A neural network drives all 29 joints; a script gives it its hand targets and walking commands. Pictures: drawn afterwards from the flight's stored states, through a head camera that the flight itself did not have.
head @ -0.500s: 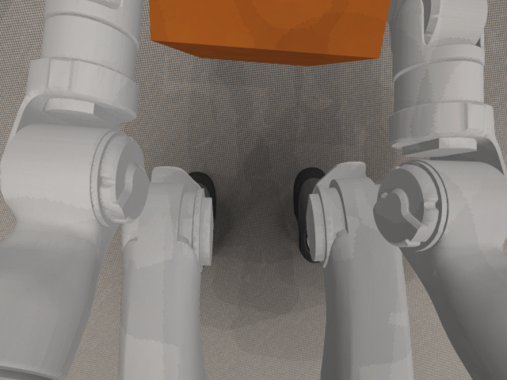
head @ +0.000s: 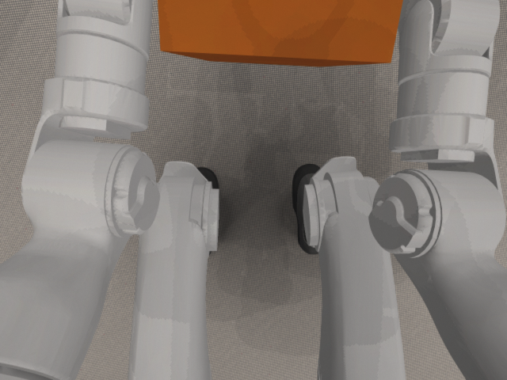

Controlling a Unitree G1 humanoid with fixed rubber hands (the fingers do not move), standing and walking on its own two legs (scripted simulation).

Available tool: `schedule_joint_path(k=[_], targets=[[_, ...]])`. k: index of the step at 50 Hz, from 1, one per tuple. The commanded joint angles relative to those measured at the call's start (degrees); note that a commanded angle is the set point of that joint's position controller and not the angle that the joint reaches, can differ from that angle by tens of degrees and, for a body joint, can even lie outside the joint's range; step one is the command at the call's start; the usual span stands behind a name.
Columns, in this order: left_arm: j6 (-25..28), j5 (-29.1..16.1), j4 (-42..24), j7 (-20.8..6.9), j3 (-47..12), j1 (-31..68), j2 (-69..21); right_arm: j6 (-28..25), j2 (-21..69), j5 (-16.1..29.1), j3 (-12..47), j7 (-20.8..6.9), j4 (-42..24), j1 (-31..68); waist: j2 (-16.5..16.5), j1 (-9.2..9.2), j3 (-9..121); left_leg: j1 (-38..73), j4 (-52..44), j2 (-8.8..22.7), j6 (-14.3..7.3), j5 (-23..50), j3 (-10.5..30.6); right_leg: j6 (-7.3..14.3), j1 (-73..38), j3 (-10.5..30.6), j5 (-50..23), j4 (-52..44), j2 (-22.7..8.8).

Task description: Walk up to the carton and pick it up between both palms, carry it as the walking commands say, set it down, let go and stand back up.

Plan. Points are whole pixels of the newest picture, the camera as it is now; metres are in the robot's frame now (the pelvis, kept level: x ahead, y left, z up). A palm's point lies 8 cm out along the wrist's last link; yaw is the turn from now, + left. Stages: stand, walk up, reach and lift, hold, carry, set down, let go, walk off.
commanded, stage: reach and lift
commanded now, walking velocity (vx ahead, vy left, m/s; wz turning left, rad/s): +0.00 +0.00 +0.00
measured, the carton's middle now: out of the picture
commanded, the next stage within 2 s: none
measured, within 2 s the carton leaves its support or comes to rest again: neither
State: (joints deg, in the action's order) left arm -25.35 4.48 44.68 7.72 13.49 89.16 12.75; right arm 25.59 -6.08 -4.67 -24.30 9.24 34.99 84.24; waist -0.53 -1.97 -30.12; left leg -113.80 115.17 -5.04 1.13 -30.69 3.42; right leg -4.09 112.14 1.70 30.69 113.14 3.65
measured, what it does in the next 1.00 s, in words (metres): rises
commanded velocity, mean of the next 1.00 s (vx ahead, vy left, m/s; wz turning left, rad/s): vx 0.00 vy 0.00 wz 0.00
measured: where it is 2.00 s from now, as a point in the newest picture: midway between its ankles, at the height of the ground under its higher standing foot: (256, 226)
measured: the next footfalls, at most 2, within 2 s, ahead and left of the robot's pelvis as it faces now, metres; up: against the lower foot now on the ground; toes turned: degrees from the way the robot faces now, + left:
none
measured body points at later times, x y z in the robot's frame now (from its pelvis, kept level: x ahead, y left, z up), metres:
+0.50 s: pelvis -0.02 +0.00 +0.04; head +0.34 +0.01 +0.30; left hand +0.57 +0.12 -0.08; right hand +0.55 -0.15 -0.07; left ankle +0.13 +0.11 -0.40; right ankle +0.13 -0.14 -0.40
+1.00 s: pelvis -0.02 +0.00 +0.09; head +0.32 +0.01 +0.38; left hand +0.55 +0.13 -0.01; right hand +0.53 -0.15 +0.00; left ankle +0.13 +0.11 -0.40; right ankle +0.13 -0.14 -0.40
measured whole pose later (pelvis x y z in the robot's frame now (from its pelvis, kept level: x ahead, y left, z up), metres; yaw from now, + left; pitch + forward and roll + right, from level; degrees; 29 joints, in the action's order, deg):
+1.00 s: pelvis -0.02 +0.00 +0.09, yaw +1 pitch +21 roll -3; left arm -28.1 6.8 39.6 7.2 15.7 80.1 8.4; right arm 28.2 -3.0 -7.5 -24.8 7.7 30.9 76.1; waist -0.6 -2.2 -30.0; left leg -92.8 97.3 -4.7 0.5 -25.9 3.6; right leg -3.9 91.2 2.6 25.6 95.2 3.3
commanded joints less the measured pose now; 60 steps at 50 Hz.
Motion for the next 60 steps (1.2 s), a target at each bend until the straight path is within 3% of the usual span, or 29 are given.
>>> schedule_joint_path(k=[1,6,16,30,60], targets=[[3.26,-8.94,-9.92,-15.91,-23.11,41.98,-66.13,-2.26,59.04,10.22,31.00,-17.81,-6.23,47.47,-3.54,-3.50,125.59,47.78,-9.96,-4.88,-0.17,20.97,-6.01,2.81,-35.84,-6.89,-19.58,-9.28,5.60],[2.94,-7.82,-7.69,-16.98,-21.13,42.18,-66.80,-1.89,60.48,8.99,29.40,-18.71,-4.45,48.01,-2.93,-3.45,124.68,47.19,-12.06,-4.83,-0.27,17.73,-6.16,2.55,-36.28,-7.02,-16.93,-11.33,5.33],[1.46,-8.59,-10.96,-17.41,-22.98,43.56,-68.99,-0.43,62.40,10.27,31.32,-18.99,-7.57,49.17,-2.73,-2.97,134.21,53.51,-15.54,-5.17,-0.19,19.22,-6.03,2.54,-41.82,-6.79,-18.37,-14.50,5.57],[0.91,-8.82,-11.81,-17.64,-24.22,39.99,-71.25,0.06,64.61,10.15,32.85,-19.09,-7.65,45.47,-2.42,-3.14,134.83,57.04,-20.75,-5.35,-0.13,17.79,-5.60,2.56,-46.25,-6.00,-17.53,-19.73,5.79],[1.35,-10.34,-15.83,-16.04,-28.53,32.60,-75.53,-0.53,67.76,11.28,37.94,-18.34,-10.43,37.07,-2.07,-3.05,135.06,69.09,-31.81,-5.32,-0.23,15.88,-3.25,2.90,-58.57,-4.49,-16.71,-29.70,6.20]])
